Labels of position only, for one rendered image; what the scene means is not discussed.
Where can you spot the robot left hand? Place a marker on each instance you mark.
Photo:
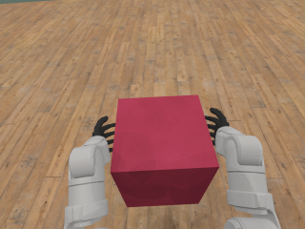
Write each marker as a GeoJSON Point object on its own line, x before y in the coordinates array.
{"type": "Point", "coordinates": [99, 130]}

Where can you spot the robot right upper arm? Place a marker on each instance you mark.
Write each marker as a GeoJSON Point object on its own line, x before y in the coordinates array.
{"type": "Point", "coordinates": [249, 223]}

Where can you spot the carton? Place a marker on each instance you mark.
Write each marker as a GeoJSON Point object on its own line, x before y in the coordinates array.
{"type": "Point", "coordinates": [162, 151]}

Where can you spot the robot right forearm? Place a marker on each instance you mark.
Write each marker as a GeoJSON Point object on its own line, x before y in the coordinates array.
{"type": "Point", "coordinates": [248, 191]}

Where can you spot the robot left forearm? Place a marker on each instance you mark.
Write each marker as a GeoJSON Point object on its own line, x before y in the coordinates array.
{"type": "Point", "coordinates": [86, 176]}

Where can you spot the robot right hand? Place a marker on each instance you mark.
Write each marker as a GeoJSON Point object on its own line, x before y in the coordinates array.
{"type": "Point", "coordinates": [221, 121]}

